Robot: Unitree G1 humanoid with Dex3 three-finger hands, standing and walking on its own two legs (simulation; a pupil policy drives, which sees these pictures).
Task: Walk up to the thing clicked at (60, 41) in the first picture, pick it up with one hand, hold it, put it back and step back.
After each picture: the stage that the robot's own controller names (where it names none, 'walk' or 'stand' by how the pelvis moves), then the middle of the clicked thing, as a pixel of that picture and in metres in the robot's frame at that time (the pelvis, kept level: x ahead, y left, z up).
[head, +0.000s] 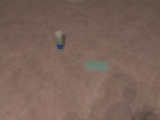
stand; (59, 41) +1.29 +0.27 -0.66
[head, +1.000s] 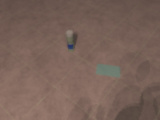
walk; (70, 41) +1.18 +0.22 -0.64
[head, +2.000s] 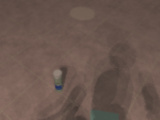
walk; (58, 81) +0.75 +0.20 -0.63
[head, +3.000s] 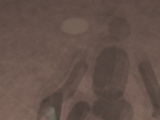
walk; (52, 118) +0.45 +0.24 -0.63
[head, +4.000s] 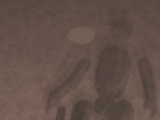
stand; out of the picture +0.38 +0.21 -0.65
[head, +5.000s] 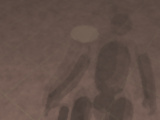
stand; out of the picture +0.36 +0.19 -0.65
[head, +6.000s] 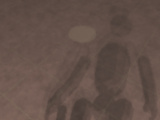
stand; out of the picture +0.38 +0.20 -0.66
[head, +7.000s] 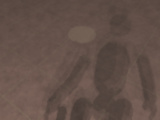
stand; out of the picture +0.37 +0.21 -0.66
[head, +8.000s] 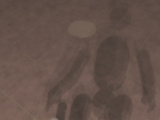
go down; out of the picture +0.37 +0.20 -0.65
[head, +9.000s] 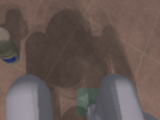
go down; (6, 49) +0.44 +0.28 -0.23
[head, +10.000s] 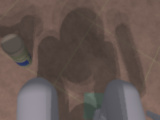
approach; (19, 54) +0.43 +0.27 -0.26
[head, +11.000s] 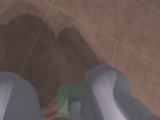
close in; out of the picture +0.40 +0.32 -0.15
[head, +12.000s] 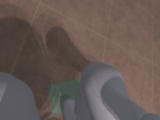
close; out of the picture +0.40 +0.32 -0.15
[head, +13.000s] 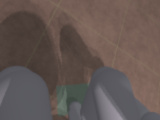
lift; out of the picture +0.33 +0.30 -0.15
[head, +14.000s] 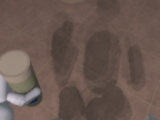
lift; (25, 84) +0.32 +0.19 +0.04
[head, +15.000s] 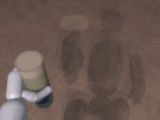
hold; (38, 84) +0.33 +0.16 +0.04
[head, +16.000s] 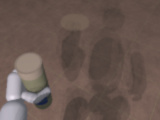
hold; (37, 85) +0.33 +0.17 +0.03
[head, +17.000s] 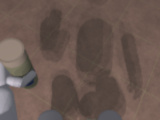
crouch; (21, 68) +0.38 +0.21 -0.03
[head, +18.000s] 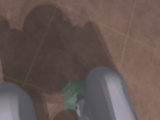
lower; out of the picture +0.47 +0.32 -0.10
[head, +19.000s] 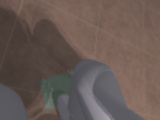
lower; out of the picture +0.43 +0.34 -0.16
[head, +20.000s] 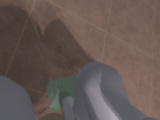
lower; out of the picture +0.41 +0.33 -0.16
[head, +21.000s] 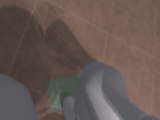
lower; out of the picture +0.40 +0.33 -0.16
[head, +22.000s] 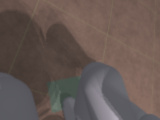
lower; out of the picture +0.39 +0.32 -0.16
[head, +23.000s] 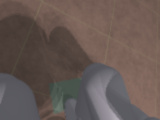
open; out of the picture +0.39 +0.30 -0.16
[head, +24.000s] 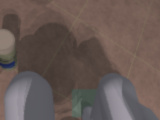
stand; (6, 53) +0.41 +0.27 -0.20
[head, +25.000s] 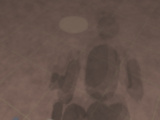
stand; out of the picture +0.36 +0.19 -0.58
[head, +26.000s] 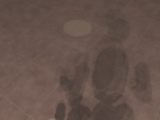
stand; out of the picture +0.38 +0.20 -0.59
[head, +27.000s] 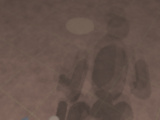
stand; out of the picture +0.38 +0.19 -0.60
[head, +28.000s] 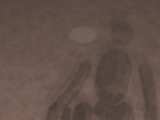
stand; out of the picture +0.39 +0.18 -0.65
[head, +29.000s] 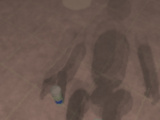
walk; (57, 96) +0.50 +0.20 -0.62
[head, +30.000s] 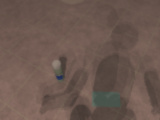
walk; (58, 71) +0.74 +0.24 -0.63
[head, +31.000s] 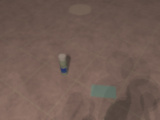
stand; (63, 65) +0.99 +0.25 -0.64
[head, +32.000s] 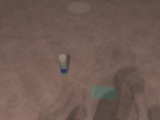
stand; (63, 65) +0.96 +0.20 -0.66
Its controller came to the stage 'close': yes
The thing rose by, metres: 0.67
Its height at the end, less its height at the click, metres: +0.00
